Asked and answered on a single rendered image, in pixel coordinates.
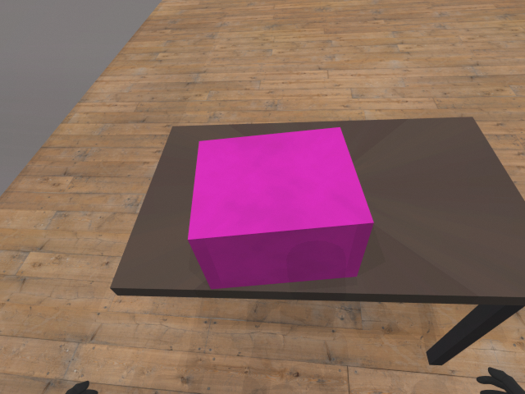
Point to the table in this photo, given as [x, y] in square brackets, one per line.
[449, 224]

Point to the right robot hand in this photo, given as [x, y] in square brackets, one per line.
[502, 380]

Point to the carton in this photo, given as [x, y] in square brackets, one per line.
[277, 208]

